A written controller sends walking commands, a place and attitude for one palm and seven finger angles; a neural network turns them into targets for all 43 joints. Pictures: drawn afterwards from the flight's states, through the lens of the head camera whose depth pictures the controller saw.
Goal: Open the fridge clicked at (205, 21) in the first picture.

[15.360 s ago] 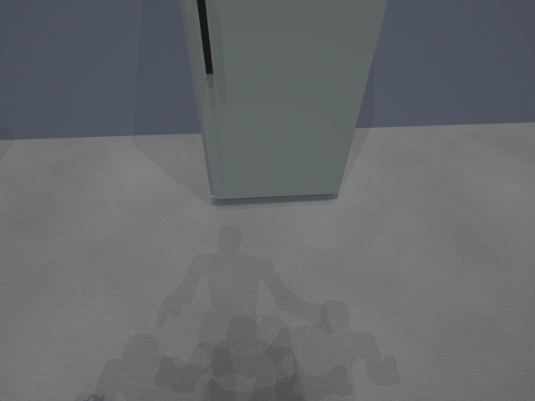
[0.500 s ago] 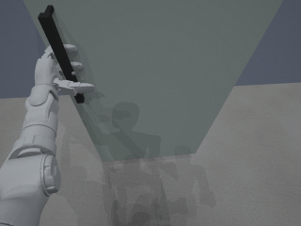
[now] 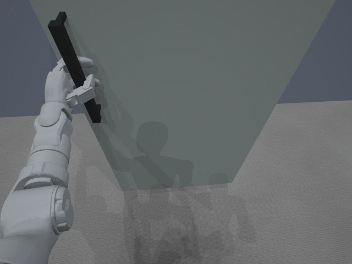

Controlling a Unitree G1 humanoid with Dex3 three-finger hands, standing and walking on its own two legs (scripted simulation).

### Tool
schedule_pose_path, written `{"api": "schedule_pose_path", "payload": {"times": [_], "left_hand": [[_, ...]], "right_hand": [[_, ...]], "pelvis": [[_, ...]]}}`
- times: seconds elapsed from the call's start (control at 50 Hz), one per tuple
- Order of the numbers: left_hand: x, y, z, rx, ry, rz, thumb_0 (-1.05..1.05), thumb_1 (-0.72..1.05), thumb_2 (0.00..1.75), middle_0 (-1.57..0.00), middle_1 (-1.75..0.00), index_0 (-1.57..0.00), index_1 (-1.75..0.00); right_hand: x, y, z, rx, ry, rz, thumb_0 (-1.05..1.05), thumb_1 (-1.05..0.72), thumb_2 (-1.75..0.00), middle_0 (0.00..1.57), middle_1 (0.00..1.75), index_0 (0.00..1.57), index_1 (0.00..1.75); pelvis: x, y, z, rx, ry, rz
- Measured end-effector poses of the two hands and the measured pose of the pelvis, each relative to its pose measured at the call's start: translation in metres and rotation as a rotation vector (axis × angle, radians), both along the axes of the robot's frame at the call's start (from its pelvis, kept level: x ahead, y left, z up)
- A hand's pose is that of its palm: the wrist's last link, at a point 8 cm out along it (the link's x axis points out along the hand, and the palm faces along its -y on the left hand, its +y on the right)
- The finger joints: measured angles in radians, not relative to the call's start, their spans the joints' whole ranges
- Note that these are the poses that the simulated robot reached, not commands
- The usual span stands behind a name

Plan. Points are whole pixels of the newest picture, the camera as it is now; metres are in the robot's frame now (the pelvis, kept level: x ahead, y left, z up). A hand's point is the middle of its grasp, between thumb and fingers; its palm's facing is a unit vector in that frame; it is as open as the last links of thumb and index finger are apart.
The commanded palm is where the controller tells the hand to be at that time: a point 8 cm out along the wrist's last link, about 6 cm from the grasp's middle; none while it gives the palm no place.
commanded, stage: grip the handle and tug to test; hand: left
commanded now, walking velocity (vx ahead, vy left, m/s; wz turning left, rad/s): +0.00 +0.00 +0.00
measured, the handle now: (82, 76) +0.52 +0.22 +0.14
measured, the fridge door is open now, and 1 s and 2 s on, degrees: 0 0 20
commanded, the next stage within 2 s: pull the door a little, standing still in 0.72 s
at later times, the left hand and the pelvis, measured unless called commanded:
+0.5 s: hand (89, 89) +0.47 +0.19 +0.14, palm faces +0.07 -1.00 -0.01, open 5.4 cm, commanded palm +0.42 +0.23 +0.14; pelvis +0.01 +0.00 +0.00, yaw +0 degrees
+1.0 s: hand (87, 91) +0.46 +0.19 +0.14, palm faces +0.06 -1.00 +0.01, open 5.6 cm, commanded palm +0.41 +0.24 +0.14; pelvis +0.04 +0.01 +0.01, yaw -1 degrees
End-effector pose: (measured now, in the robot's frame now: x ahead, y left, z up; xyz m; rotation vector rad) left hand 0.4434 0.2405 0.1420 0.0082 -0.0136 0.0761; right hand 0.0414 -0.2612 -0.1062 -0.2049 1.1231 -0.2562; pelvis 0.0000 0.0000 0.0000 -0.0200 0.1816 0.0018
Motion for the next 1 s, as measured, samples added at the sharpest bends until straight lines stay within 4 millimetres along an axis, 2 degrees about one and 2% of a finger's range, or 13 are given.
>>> {"api": "schedule_pose_path", "payload": {"times": [0.04, 0.32, 0.58, 0.82, 1.0], "left_hand": [[0.0, 0.0, 0.0, 0.001, 0.0, 0.001, 0.01, 0.76, 0.84, -0.41, -1.38, -0.39, -1.38], [-0.001, -0.001, 0.0, 0.001, -0.001, 0.003, 0.01, 0.77, 0.81, -0.39, -1.4, -0.37, -1.4], [-0.002, -0.001, 0.0, -0.004, 0.001, -0.002, 0.01, 0.78, 0.8, -0.38, -1.4, -0.36, -1.4], [-0.009, -0.001, 0.0, -0.009, -0.004, -0.007, 0.02, 0.78, 0.79, -0.31, -1.4, -0.3, -1.4], [-0.009, 0.002, 0.001, -0.015, 0.009, -0.02, 0.02, 0.75, 0.8, -0.34, -1.4, -0.35, -1.4]], "right_hand": [[0.001, -0.001, 0.0, 0.001, 0.002, 0.0, 0.01, -0.91, -0.89, 0.21, 0.3, 0.2, 0.3], [0.01, 0.0, 0.0, 0.012, -0.007, -0.007, 0.01, -0.91, -0.89, 0.21, 0.3, 0.2, 0.3], [0.027, 0.003, 0.004, 0.02, -0.042, -0.009, 0.01, -0.91, -0.89, 0.21, 0.3, 0.2, 0.3], [0.055, 0.01, 0.012, 0.035, -0.105, -0.024, 0.01, -0.91, -0.89, 0.21, 0.3, 0.2, 0.3], [0.081, 0.015, 0.016, 0.021, -0.122, 0.018, 0.01, -0.91, -0.89, 0.21, 0.3, 0.2, 0.3]], "pelvis": [[0.001, 0.0, 0.0, 0.0, 0.001, 0.0], [0.008, -0.001, 0.002, 0.001, -0.007, -0.004], [0.015, 0.001, 0.004, 0.003, -0.009, -0.015], [0.033, 0.007, 0.009, 0.002, -0.024, -0.039], [0.04, 0.009, 0.011, -0.001, -0.033, -0.021]]}}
